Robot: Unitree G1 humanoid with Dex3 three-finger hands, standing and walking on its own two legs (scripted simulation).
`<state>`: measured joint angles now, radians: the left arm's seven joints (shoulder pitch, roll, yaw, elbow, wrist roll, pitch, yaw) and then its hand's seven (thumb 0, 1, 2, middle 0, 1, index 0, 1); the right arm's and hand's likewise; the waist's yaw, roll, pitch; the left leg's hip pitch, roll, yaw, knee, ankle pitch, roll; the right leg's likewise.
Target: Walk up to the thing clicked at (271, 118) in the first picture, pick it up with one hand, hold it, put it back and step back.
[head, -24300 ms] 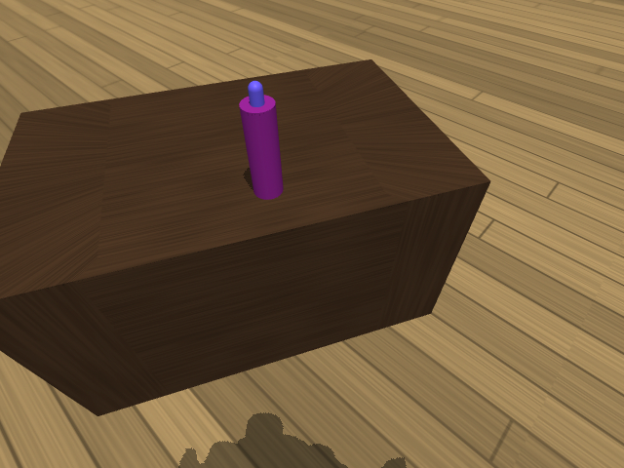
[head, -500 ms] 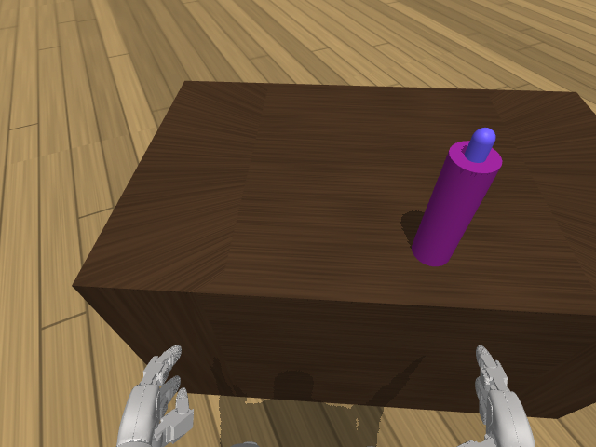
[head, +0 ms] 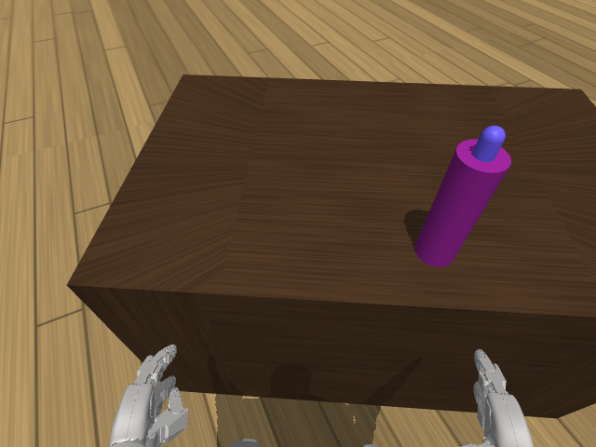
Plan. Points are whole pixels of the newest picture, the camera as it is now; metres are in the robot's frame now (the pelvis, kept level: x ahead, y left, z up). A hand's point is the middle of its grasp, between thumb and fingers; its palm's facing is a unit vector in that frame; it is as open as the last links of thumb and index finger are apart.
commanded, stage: home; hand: right
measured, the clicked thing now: (460, 200) +0.46 -0.22 +0.07
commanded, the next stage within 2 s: stand in 1.68 s
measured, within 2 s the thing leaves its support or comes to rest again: neither
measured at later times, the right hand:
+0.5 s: hand (460, 434) +0.16 -0.18 -0.04, palm faces +0.12 +0.97 -0.23, open 17.6 cm
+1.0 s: hand (456, 435) +0.16 -0.18 -0.04, palm faces +0.12 +0.97 -0.23, open 17.6 cm
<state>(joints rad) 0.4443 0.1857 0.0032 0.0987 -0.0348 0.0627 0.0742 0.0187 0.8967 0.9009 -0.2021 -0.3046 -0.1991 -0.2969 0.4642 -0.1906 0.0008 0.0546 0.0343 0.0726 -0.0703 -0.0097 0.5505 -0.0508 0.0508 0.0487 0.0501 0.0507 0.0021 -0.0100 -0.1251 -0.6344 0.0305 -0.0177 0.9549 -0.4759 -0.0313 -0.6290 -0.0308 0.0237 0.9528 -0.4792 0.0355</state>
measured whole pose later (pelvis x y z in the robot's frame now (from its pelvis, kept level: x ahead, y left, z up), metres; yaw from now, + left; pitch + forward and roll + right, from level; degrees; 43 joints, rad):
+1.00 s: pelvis -0.01 +0.00 -0.01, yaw +0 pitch +10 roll +0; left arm 0.48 0.19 0.01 0.01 -0.04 0.11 0.09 0.02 0.90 0.90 -0.20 -0.31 -0.20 -0.30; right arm 0.48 -0.20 0.01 0.01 0.03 0.05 -0.09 -0.01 0.57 -0.04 0.05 0.05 0.05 0.05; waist 0.00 0.00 -0.13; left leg -0.70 0.03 -0.02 1.00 -0.48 -0.03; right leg -0.69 -0.03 0.02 1.00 -0.48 0.03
